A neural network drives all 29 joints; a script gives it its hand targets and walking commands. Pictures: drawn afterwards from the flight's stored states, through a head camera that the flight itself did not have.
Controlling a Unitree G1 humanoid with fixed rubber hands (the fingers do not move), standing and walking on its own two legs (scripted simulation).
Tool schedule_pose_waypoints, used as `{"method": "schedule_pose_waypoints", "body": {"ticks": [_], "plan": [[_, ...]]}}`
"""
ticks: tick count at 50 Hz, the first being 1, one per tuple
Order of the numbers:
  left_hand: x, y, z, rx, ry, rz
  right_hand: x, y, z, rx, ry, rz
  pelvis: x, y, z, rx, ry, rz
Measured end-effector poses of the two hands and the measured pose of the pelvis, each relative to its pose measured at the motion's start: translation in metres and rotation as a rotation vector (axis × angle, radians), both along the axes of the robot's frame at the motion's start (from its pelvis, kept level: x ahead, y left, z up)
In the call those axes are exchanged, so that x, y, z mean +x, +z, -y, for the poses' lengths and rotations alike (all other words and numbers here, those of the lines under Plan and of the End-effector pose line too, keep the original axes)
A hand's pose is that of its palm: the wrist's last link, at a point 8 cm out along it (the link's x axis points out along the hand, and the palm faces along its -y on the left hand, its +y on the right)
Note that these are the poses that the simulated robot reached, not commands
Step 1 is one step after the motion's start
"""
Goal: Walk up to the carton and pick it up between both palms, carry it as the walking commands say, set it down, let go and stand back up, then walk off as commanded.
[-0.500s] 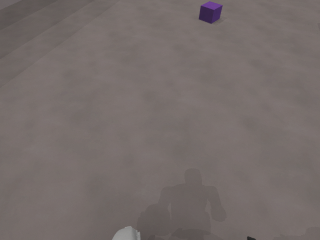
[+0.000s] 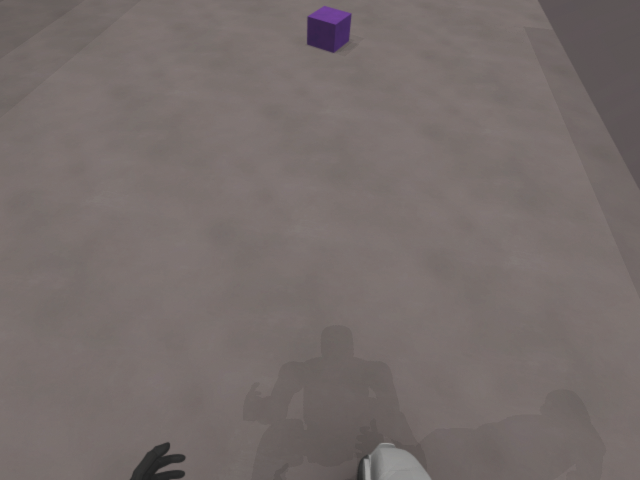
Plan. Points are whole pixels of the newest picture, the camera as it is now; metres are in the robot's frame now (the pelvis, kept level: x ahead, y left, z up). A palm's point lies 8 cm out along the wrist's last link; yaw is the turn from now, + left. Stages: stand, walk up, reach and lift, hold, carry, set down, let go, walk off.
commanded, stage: walk up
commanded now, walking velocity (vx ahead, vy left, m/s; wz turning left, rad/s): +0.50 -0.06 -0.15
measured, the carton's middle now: (329, 29) +2.86 -0.27 -0.68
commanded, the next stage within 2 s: none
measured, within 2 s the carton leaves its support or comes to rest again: neither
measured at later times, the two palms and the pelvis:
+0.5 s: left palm (162, 477) +0.16 +0.21 -0.16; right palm (439, 290) +0.42 -0.23 -0.11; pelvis +0.25 +0.00 -0.01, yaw +0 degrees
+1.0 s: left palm (227, 205) +0.64 +0.16 -0.12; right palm (473, 322) +0.37 -0.30 -0.15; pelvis +0.48 -0.07 -0.01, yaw -2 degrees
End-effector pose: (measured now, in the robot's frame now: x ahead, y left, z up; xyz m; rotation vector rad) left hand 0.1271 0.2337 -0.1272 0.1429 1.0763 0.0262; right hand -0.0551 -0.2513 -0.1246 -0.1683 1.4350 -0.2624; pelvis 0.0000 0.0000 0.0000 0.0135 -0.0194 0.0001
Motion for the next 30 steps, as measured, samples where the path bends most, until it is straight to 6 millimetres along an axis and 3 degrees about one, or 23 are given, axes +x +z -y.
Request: {"method": "schedule_pose_waypoints", "body": {"ticks": [3, 6, 11, 16, 21, 24, 26, 28, 30], "plan": [[0.043, -0.003, 0.022, 0.045, -0.026, 0.038, 0.015, -0.019, 0.018, 0.038, -0.026, -0.037, 0.034, -0.013, 0.021, 0.007, -0.003, -0.014], [0.055, 0.0, 0.035, 0.08, -0.006, 0.039, 0.055, -0.028, 0.03, 0.061, 0.004, -0.037, 0.058, -0.013, 0.031, -0.012, 0.002, -0.008], [0.027, 0.007, 0.037, 0.093, 0.113, -0.094, 0.173, -0.02, 0.033, 0.094, 0.1, 0.127, 0.104, 0.002, 0.038, -0.028, 0.014, -0.001], [0.002, 0.008, 0.035, 0.088, 0.195, -0.234, 0.3, -0.002, 0.021, 0.109, 0.183, 0.309, 0.151, 0.009, 0.035, -0.033, 0.001, 0.005], [0.007, -0.005, 0.029, 0.05, 0.262, -0.346, 0.407, 0.016, -0.001, 0.096, 0.255, 0.431, 0.206, 0.005, 0.022, -0.052, 0.01, 0.005], [0.027, -0.024, 0.023, 0.016, 0.276, -0.391, 0.459, 0.016, -0.015, 0.058, 0.286, 0.47, 0.243, -0.008, 0.008, -0.065, 0.002, -0.003], [0.05, -0.037, 0.017, -0.001, 0.256, -0.408, 0.48, 0.013, -0.021, 0.027, 0.278, 0.487, 0.264, -0.016, 0.001, -0.05, -0.014, -0.004], [0.085, -0.042, 0.011, -0.005, 0.213, -0.39, 0.482, 0.012, -0.021, 0.007, 0.254, 0.468, 0.28, -0.017, -0.002, -0.042, -0.031, 0.003], [0.131, -0.043, 0.004, -0.003, 0.163, -0.338, 0.47, 0.01, -0.017, -0.005, 0.213, 0.409, 0.296, -0.014, -0.002, -0.035, -0.036, 0.008]]}}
